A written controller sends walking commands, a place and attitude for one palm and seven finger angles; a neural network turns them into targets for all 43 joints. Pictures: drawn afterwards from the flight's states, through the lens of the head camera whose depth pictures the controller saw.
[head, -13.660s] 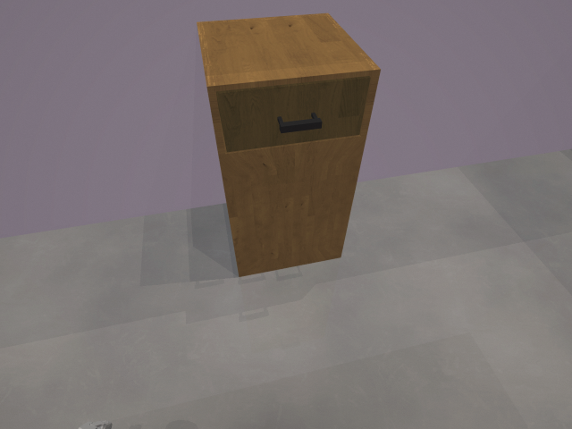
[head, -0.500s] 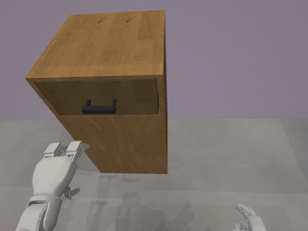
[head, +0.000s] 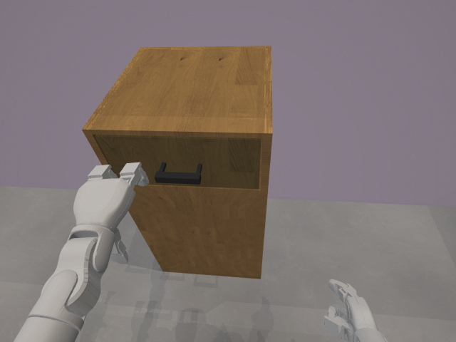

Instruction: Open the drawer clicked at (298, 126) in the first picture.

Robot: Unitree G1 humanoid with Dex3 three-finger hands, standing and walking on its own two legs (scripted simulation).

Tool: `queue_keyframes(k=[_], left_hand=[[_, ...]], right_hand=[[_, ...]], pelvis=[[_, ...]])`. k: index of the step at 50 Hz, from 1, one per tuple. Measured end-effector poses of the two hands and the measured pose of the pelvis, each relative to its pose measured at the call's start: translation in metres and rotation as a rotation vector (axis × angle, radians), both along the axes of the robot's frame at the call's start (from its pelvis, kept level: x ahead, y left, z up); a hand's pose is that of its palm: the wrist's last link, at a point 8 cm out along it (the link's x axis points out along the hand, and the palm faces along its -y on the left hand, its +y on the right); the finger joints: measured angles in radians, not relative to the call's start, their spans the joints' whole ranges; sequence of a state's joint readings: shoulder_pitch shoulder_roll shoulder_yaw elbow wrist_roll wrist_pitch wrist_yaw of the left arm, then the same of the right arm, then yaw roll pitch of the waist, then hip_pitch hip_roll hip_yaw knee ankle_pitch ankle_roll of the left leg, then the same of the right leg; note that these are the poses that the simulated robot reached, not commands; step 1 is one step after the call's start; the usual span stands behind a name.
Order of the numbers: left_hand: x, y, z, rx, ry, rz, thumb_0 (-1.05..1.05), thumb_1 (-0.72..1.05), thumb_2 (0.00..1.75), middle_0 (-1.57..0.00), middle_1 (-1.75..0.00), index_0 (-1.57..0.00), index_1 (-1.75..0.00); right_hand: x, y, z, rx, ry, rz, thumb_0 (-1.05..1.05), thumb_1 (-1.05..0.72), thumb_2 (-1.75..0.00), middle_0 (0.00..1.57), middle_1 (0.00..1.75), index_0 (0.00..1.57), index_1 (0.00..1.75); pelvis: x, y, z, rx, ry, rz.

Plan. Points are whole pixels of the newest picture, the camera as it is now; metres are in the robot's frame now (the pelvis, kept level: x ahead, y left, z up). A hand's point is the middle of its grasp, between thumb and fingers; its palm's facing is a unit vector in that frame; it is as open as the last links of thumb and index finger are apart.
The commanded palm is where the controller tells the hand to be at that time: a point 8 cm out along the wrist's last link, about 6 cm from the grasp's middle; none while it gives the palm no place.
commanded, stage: raise the hand with hooked fingers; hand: left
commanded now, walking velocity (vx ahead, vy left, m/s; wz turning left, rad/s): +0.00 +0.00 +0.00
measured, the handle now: (179, 172) +0.49 +0.21 -0.03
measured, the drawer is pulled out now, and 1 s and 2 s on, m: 0.00 0.00 0.00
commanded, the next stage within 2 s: move the hooked fingers above the handle in 0.48 s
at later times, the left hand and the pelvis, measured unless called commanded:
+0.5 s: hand (128, 210) +0.30 +0.23 +0.08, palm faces +0.07 -0.07 -1.00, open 13.8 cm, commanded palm +0.28 +0.23 +0.14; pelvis -0.01 -0.01 +0.00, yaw +0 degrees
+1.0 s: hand (145, 199) +0.34 +0.21 +0.06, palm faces +0.00 -0.06 -1.00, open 13.8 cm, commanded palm +0.32 +0.22 +0.12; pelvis +0.00 -0.02 +0.00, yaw +0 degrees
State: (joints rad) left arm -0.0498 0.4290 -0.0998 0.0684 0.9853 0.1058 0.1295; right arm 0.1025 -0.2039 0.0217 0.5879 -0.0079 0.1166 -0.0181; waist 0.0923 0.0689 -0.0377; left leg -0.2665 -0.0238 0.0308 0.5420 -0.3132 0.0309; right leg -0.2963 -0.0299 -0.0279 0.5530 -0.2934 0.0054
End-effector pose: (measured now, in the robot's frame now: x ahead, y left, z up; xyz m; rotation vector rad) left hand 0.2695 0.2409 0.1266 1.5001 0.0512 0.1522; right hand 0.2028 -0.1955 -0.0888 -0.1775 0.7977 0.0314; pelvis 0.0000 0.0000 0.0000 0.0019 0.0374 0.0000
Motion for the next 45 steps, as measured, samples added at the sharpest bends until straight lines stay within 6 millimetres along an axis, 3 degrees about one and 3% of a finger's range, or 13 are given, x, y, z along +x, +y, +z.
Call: queue_keyframes(k=[8,20,33,39,45], left_hand=[[0.014,0.006,0.015,0.004,0.027,-0.039,0.0,-0.49,0.31,-0.32,-1.2,-0.32,-1.2],[0.006,-0.009,0.002,-0.013,0.03,-0.102,0.0,-0.49,0.31,-0.32,-1.2,-0.32,-1.2],[0.01,-0.019,0.003,-0.006,0.037,-0.05,0.0,-0.5,0.31,-0.32,-1.2,-0.32,-1.2],[0.023,-0.024,-0.003,0.006,0.065,-0.069,0.0,-0.5,0.31,-0.32,-1.2,-0.32,-1.2],[0.038,-0.024,-0.004,0.011,0.06,-0.074,0.0,-0.49,0.31,-0.32,-1.2,-0.32,-1.2]], right_hand=[[-0.021,-0.007,-0.009,-0.019,0.077,-0.013,0.0,-0.91,-0.9,0.2,0.3,0.2,0.3],[-0.052,-0.043,-0.017,-0.07,0.156,-0.081,0.01,-0.91,-0.9,0.2,0.3,0.2,0.3],[-0.034,-0.045,-0.011,-0.04,0.086,-0.079,0.01,-0.91,-0.9,0.2,0.3,0.2,0.3],[-0.027,-0.046,-0.01,-0.044,0.067,-0.071,0.01,-0.91,-0.9,0.2,0.3,0.2,0.3],[-0.033,-0.053,-0.014,-0.054,0.089,-0.092,0.0,-0.91,-0.9,0.2,0.3,0.2,0.3]], pelvis=[[-0.001,0.002,0.004,-0.004,-0.006,0.006],[-0.004,-0.002,0.005,0.001,0.01,-0.005],[-0.006,-0.014,0.005,0.007,0.002,-0.002],[-0.006,-0.02,0.004,0.008,0.012,0.004],[-0.004,-0.022,0.002,0.008,0.031,0.004]])
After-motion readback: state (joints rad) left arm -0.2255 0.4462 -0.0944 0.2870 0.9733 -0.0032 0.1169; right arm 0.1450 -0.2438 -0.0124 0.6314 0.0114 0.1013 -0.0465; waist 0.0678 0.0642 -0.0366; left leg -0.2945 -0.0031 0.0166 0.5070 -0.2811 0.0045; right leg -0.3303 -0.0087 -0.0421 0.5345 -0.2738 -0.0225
